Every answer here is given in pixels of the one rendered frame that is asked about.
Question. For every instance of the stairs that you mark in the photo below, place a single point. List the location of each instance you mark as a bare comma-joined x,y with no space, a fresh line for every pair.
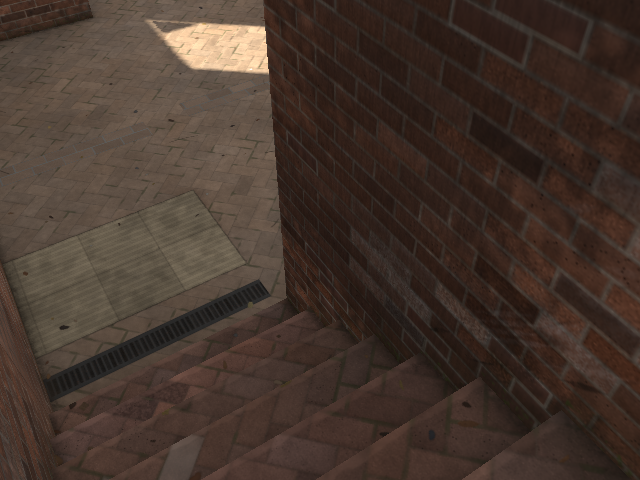
279,396

